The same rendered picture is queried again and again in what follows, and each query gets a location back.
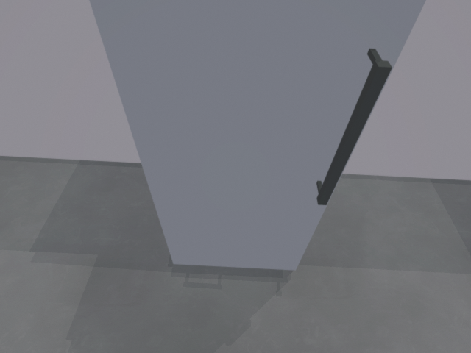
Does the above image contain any fridge door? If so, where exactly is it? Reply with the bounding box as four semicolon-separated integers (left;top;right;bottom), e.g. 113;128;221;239
89;0;426;271

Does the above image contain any handle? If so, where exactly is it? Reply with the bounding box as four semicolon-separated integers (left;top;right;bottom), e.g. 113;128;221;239
316;49;392;205

